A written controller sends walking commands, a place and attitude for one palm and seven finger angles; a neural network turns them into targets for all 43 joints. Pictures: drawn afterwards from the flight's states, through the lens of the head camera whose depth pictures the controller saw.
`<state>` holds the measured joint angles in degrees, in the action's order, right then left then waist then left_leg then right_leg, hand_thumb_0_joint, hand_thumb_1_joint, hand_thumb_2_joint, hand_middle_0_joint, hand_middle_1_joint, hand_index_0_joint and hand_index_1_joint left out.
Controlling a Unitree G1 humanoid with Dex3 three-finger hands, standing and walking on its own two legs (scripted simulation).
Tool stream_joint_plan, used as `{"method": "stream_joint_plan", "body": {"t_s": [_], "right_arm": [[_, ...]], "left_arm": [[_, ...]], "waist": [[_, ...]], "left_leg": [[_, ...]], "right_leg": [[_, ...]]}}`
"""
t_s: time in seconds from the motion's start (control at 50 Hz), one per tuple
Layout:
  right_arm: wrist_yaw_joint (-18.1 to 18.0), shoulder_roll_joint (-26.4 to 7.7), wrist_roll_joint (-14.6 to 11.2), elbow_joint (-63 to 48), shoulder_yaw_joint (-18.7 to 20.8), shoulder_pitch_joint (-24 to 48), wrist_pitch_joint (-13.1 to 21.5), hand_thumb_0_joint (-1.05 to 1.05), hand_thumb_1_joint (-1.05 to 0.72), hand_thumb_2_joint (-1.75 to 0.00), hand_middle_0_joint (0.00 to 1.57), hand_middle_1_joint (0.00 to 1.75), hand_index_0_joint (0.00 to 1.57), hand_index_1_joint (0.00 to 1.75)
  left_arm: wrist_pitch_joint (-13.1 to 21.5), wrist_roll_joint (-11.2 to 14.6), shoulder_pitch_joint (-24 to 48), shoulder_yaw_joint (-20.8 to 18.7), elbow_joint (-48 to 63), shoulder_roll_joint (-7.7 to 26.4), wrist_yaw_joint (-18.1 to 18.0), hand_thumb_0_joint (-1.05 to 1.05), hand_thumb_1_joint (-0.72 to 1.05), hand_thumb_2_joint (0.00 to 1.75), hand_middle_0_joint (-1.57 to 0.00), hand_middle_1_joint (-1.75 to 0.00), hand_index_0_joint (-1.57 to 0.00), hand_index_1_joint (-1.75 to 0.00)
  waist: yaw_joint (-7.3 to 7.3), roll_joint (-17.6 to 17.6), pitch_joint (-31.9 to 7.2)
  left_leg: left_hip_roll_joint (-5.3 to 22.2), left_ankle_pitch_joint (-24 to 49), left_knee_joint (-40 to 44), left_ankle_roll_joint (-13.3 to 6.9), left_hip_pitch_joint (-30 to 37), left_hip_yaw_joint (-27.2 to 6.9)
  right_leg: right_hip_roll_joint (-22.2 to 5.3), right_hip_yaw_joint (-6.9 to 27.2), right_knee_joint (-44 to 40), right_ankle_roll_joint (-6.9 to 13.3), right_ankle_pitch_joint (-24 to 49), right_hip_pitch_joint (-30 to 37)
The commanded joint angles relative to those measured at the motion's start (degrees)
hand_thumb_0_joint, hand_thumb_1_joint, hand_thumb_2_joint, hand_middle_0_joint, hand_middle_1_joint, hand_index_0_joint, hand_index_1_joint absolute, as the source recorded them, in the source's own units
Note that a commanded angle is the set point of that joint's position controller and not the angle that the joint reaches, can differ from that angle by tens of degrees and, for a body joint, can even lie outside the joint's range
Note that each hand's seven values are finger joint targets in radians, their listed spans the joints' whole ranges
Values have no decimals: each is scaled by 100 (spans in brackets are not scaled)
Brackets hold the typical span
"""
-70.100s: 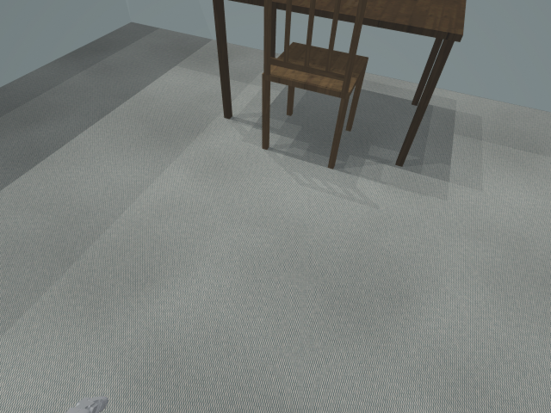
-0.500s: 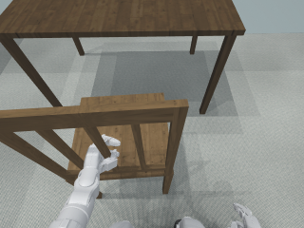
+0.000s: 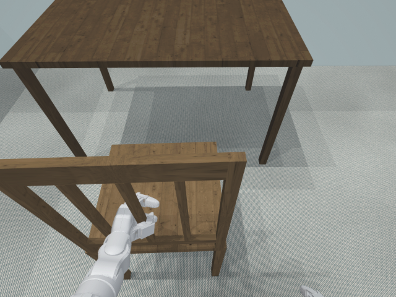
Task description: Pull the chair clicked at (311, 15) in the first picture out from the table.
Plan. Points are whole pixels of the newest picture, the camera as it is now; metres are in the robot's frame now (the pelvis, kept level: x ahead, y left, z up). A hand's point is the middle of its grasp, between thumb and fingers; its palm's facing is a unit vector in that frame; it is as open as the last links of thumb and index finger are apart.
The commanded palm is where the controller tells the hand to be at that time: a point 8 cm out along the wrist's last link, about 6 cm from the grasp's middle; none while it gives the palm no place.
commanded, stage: stop walking, hand still on the chair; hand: left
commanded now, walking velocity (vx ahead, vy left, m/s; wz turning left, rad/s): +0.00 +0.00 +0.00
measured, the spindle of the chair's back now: (140, 216) +0.29 +0.15 -0.06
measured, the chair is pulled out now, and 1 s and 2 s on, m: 0.44 0.44 0.44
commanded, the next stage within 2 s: open the thumb and straighten the fingers in 0.36 s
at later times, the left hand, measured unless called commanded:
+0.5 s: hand (150, 224) +0.28 +0.13 -0.07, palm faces +0.01 -0.99 -0.13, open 5.0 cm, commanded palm +0.26 +0.19 -0.06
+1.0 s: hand (148, 223) +0.29 +0.13 -0.08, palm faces +0.00 -0.99 -0.12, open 14.9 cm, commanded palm +0.27 +0.19 -0.06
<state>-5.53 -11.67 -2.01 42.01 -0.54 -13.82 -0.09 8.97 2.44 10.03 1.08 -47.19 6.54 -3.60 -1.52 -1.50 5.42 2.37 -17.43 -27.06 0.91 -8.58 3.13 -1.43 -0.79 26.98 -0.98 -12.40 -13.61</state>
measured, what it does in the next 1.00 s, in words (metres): stands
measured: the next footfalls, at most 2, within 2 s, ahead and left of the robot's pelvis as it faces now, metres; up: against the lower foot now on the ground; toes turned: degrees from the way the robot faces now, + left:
none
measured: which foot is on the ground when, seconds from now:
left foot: down 0.00-1.00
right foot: down 0.00-1.00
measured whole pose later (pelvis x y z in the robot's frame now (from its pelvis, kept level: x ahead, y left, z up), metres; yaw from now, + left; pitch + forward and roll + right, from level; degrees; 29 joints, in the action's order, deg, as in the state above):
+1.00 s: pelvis +0.01 +0.01 -0.03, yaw +3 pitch +11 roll +0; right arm -2.4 -14.8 -2.1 35.7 0.4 -15.0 4.5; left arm -3.4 3.8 -0.8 2.5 -21.9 7.5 -3.1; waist -3.5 -2.1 -4.4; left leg 0.8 -26.0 -45.0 0.3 -29.8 0.9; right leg -3.8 -2.3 45.2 -1.6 -21.8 -34.0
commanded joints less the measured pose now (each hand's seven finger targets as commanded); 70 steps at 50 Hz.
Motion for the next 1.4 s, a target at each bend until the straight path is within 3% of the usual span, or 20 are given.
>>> {"method": "stream_joint_plan", "body": {"t_s": [0.0, 0.06, 0.36, 0.42, 0.44, 0.46, 0.48, 0.52, 0.58, 0.68, 0.76, 0.88, 0.94, 0.96, 1.04, 1.16, 1.26, 1.28, 1.34, 1.38], "right_arm": [[-80, -807, 22, -675, 292, 183, 183, 0, -90, -90, 20, 30, 20, 30], [-92, -777, 17, -722, 291, 255, 137, 0, -90, -90, 20, 30, 20, 30], [-100, -771, 2, -850, 273, 338, -17, 0, -90, -90, 20, 30, 20, 30], [-100, -787, 4, -843, 270, 305, -23, 0, -90, -90, 20, 30, 20, 30], [-98, -795, 7, -916, 286, 357, -20, 0, -90, -90, 20, 30, 20, 30], [86, -1020, -189, -856, 278, 195, 78, 0, -90, -90, 20, 30, 20, 30], [164, -1068, -199, -855, 279, 271, 126, 0, -90, -90, 20, 30, 20, 30], [289, -1022, -127, -992, 316, 246, 291, 0, -90, -90, 20, 30, 20, 30], [379, -968, -73, -1085, 333, 142, 425, 0, -90, -90, 20, 30, 20, 30], [369, -1086, -41, -1160, 375, 34, 529, 0, -90, -90, 20, 30, 20, 30], [343, -1069, -28, -1303, 393, 6, 637, 0, -90, -90, 20, 30, 20, 30], [292, -1115, 1, -1356, 412, -70, 744, 0, -90, -90, 20, 30, 20, 30], [283, -1124, 10, -1435, 378, -32, 704, 0, -90, -90, 20, 30, 20, 30], [254, -1164, 12, -1410, 369, -34, 662, 0, -90, -90, 20, 30, 20, 30], [215, -1071, 22, -1563, 339, -8, 653, 0, -90, -90, 20, 30, 20, 30], [181, -1117, 1, -1598, 320, -28, 673, 0, -90, -90, 20, 30, 20, 30], [151, -1107, 2, -1737, 296, 49, 646, 0, -90, -90, 20, 30, 20, 30], [140, -1132, 10, -1728, 310, 35, 632, 0, -90, -90, 20, 30, 20, 30], [175, -1082, -22, -1916, 291, 111, 626, 0, -90, -90, 20, 30, 20, 30], [154, -1103, -29, -1969, 290, 143, 650, 0, -90, -90, 20, 30, 20, 30]], "left_arm": [[245, -146, 1231, -131, 870, 822, -133, 0, 90, 90, -50, -145, -50, -145], [240, -129, 1192, -54, 825, 717, -124, 0, 90, 90, -50, -145, -50, -145], [173, -125, 1199, -37, 994, 724, -160, 0, 90, 90, -50, -145, -50, -145], [156, -129, 1179, -66, 1011, 774, -170, 0, 90, 90, -50, -145, -50, -145], [208, -134, 1204, -393, 1512, 1148, -213, 0, 90, 90, -50, -145, -50, -145], [31, 291, 470, -48, 964, 464, -73, 0, 78, 84, -50, -145, -50, -145], [33, 318, 416, -108, 1058, 597, -10, 0, 66, 78, -50, -145, -50, -145], [218, 226, 495, -524, 2042, 1178, 35, 0, 42, 67, -50, -145, -50, -145], [115, 111, 513, -187, 2641, 937, 105, 0, 5, 49, -50, -145, -50, -145], [-407, 197, 179, -497, 2579, 1070, 53, 0, -55, 20, -45, -130, -45, -130], [-568, 228, 254, -17, 3149, 519, 108, 0, -55, 20, -35, -101, -35, -101], [-825, 195, -205, 63, 3517, 500, 28, 0, -55, 20, -20, -58, -20, -58], [-1008, 151, -325, -126, 3630, 682, -43, 0, -55, 20, -13, -36, -13, -36], [-1067, 114, -299, -439, 3391, 990, -50, 0, -55, 20, -10, -29, -10, -29], [-1088, 101, -49, -191, 4046, 793, -9, 0, -55, 20, 0, 0, 0, 0], [-1319, 203, -216, -14, 4027, 660, 95, 0, -55, 20, 0, 0, 0, 0], [-1425, 181, -453, -194, 4269, 874, 119, 0, -55, 20, 0, 0, 0, 0], [-1449, 168, -742, -517, 4026, 1153, 121, 0, -55, 20, 0, 0, 0, 0], [-1437, 186, -1333, -192, 4460, 868, 201, 0, -55, 20, 0, 0, 0, 0], [-1453, 209, -1458, -226, 4665, 973, 210, 0, -55, 20, 0, 0, 0, 0]], "waist": [[5, 130, -1382], [5, 372, -1383], [28, 185, -1397], [29, 235, -1395], [57, 214, -1426], [-367, 1058, -1318], [-237, 1061, -1262], [-142, 258, -1715], [-245, -253, -1976], [-230, 170, -2128], [-237, -35, -2427], [-243, 242, -2497], [-213, 431, -2387], [-204, 533, -2229], [-207, 9, -2603], [-343, 412, -2514], [-235, 229, -2628], [-171, 234, -2547], [-147, 176, -2585], [-169, 135, -2476]], "left_leg": [[544, 1668, 386, -191, 225, -429], [532, 1583, 331, -186, 237, -415], [554, 1556, 405, -192, 271, -445], [555, 1541, 408, -190, 241, -439], [557, 1509, 410, -190, 237, -448], [166, 1069, 287, -193, -716, -226], [175, 845, 194, -198, -940, -184], [40, 748, -59, -227, -1048, -122], [9, 1052, -353, -198, -1042, -136], [-26, 992, -691, -175, -1529, -178], [-23, 1231, -932, -146, -1452, -224], [16, 1691, -1215, -134, -1535, -324], [-20, 1404, -1277, -139, -1786, -307], [-38, 1293, -1334, -144, -1968, -287], [-56, 1571, -1456, -147, -1721, -284], [-69, 1443, -1618, -155, -1909, -342], [-116, 1360, -1665, -162, -2002, -307], [-131, 1349, -1708, -155, -2141, -286], [-127, 1312, -1741, -149, -2176, -250], [-119, 1219, -1768, -157, -2221, -281]], "right_leg": [[-514, 442, -214, 254, 1570, 665], [-551, 498, -264, 259, 1626, 661], [-551, 462, -305, 273, 1531, 666], [-551, 446, -320, 268, 1558, 714], [-573, 481, -343, 266, 1556, 757], [-314, -194, -36, 153, 1159, 282], [-325, -162, 73, 166, 986, 215], [-299, -77, 267, 157, 892, 73], [-233, -140, 506, 193, 1023, -192], [-166, -228, 863, 173, 1061, -390], [-157, -308, 1160, 161, 997, -748], [-155, -370, 1434, 152, 1261, -934], [-161, -374, 1507, 136, 1180, -963], [-150, -361, 1550, 136, 1148, -1046], [-175, -326, 1653, 153, 1258, -1017], [-172, -386, 1681, 110, 1325, -1107], [-200, -347, 1728, 132, 1327, -989], [-202, -334, 1746, 155, 1395, -956], [-226, -342, 1792, 137, 1333, -1001], [-217, -345, 1776, 149, 1201, -1075]]}}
